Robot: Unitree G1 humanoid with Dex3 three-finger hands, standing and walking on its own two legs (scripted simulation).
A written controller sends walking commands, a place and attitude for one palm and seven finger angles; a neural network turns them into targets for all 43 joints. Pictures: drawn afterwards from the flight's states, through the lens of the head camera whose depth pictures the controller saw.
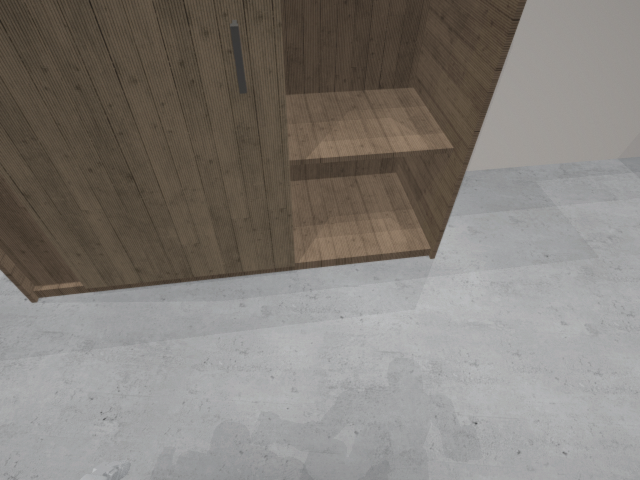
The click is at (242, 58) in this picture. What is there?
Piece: wardrobe's sliding door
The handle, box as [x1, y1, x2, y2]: [230, 20, 246, 93]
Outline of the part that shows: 232,20 232,23 230,24 239,90 240,93 246,92 239,34 236,20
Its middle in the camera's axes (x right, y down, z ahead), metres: -0.19 -0.42 +0.89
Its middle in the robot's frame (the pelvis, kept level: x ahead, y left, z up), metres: +0.95 +0.24 +0.11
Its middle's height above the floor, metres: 0.87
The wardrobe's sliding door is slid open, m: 0.57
